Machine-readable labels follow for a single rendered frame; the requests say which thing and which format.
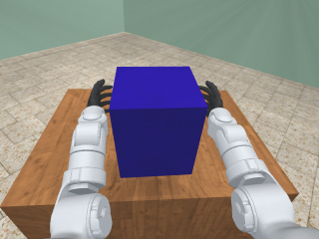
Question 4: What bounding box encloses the pedestal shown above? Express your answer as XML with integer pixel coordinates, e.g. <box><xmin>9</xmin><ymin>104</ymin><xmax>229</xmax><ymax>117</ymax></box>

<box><xmin>0</xmin><ymin>89</ymin><xmax>299</xmax><ymax>239</ymax></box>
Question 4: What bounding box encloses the robot right hand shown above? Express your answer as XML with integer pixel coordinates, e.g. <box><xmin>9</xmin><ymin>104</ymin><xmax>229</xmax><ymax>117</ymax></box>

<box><xmin>198</xmin><ymin>81</ymin><xmax>223</xmax><ymax>118</ymax></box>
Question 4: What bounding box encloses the robot right upper arm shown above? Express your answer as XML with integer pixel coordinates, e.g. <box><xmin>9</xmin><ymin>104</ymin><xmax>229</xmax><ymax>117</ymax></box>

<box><xmin>231</xmin><ymin>182</ymin><xmax>319</xmax><ymax>239</ymax></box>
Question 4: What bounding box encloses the robot left upper arm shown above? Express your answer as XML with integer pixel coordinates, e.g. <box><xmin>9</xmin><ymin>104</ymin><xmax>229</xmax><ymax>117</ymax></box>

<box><xmin>44</xmin><ymin>192</ymin><xmax>113</xmax><ymax>239</ymax></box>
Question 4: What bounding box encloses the left robot forearm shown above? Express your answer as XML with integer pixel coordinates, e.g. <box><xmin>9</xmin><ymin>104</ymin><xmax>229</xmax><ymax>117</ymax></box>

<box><xmin>50</xmin><ymin>106</ymin><xmax>109</xmax><ymax>235</ymax></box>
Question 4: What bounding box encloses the right robot forearm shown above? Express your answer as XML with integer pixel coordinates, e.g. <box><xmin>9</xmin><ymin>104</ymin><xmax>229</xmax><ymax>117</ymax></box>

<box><xmin>207</xmin><ymin>108</ymin><xmax>295</xmax><ymax>219</ymax></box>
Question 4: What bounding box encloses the robot left hand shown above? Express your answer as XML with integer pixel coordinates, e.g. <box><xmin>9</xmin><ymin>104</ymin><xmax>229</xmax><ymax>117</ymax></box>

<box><xmin>87</xmin><ymin>79</ymin><xmax>113</xmax><ymax>114</ymax></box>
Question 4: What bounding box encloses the carton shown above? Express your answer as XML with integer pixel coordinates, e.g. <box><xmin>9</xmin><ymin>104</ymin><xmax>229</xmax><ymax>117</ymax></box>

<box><xmin>109</xmin><ymin>66</ymin><xmax>208</xmax><ymax>178</ymax></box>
